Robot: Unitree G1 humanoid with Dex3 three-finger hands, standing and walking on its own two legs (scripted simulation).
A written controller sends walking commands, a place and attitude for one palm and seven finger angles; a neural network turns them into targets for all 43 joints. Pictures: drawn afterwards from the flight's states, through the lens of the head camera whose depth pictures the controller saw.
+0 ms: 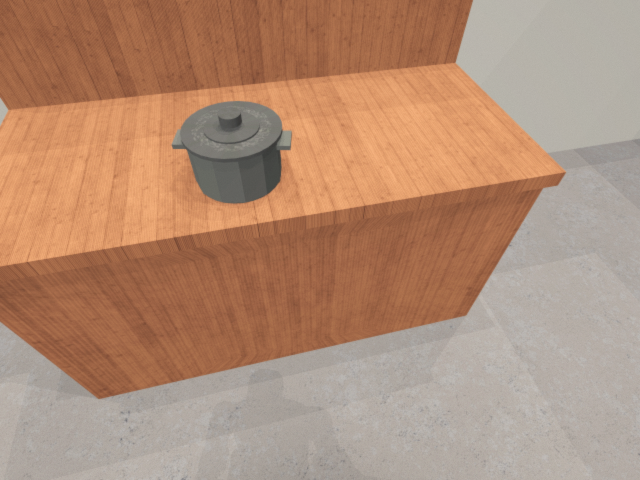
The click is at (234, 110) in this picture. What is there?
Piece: lid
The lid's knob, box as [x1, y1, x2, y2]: [218, 107, 241, 127]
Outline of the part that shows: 218,112 219,122 224,127 234,127 241,122 240,112 237,108 226,107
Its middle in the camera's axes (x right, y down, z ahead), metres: -0.17 -0.23 +0.73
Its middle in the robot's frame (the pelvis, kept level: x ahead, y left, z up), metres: +0.70 +0.21 +0.07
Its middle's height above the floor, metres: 0.84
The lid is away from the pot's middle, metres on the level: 0.00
